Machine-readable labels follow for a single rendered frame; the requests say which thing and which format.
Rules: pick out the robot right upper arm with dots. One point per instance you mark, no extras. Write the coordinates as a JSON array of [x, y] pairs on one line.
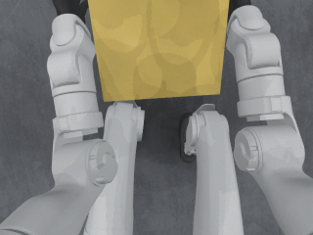
[[273, 155]]

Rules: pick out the carton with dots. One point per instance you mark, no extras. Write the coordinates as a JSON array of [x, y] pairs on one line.
[[151, 49]]

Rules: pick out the robot right forearm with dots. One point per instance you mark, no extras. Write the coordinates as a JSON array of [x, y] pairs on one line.
[[259, 69]]

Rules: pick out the robot left upper arm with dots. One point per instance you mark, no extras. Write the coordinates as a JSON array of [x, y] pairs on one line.
[[81, 170]]

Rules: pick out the right robot hand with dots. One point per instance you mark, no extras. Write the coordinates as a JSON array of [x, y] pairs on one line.
[[235, 4]]

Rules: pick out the right robot shin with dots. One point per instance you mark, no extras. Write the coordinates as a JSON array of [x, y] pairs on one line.
[[205, 107]]

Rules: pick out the left robot hand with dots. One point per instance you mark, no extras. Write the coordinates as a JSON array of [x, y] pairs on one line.
[[71, 7]]

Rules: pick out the right robot foot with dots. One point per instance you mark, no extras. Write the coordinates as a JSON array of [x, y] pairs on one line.
[[182, 129]]

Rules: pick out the robot left forearm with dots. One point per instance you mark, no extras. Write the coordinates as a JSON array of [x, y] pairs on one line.
[[70, 69]]

